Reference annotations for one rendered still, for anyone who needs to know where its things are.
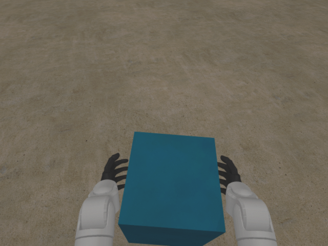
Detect left robot hand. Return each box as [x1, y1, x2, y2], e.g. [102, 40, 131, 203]
[101, 153, 128, 190]

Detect robot left forearm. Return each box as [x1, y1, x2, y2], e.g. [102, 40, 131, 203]
[74, 179, 120, 246]

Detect carton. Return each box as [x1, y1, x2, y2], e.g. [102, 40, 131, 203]
[118, 132, 226, 246]

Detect robot right forearm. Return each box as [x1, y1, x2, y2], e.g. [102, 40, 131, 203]
[225, 181, 277, 246]

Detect right robot hand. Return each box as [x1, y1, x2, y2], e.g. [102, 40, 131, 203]
[217, 155, 241, 195]

